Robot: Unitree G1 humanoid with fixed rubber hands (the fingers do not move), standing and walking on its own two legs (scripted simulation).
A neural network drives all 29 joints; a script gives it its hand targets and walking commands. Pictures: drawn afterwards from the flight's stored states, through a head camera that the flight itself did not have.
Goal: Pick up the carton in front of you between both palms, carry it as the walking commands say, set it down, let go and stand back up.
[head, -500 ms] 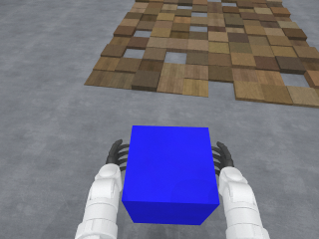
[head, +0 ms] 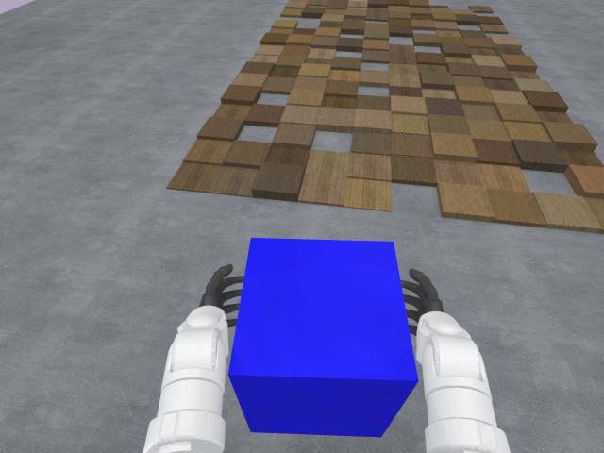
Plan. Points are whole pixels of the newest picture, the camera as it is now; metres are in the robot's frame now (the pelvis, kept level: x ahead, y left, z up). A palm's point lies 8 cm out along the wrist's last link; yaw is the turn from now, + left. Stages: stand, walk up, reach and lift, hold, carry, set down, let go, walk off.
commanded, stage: reach and lift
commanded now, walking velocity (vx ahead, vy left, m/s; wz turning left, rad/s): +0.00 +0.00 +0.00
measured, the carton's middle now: (318, 341) +0.31 +0.00 -0.05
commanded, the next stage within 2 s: hold in 0.68 s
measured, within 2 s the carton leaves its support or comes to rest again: neither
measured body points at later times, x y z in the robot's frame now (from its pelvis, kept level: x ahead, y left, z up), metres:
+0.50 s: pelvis +0.02 +0.00 +0.01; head +0.00 +0.00 +0.46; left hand +0.32 +0.15 +0.03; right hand +0.32 -0.15 +0.03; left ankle +0.03 +0.13 -0.74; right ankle +0.04 -0.13 -0.74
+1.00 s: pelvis +0.01 +0.00 +0.01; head -0.03 +0.00 +0.46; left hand +0.31 +0.15 +0.05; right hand +0.31 -0.15 +0.04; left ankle +0.03 +0.13 -0.74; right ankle +0.04 -0.13 -0.74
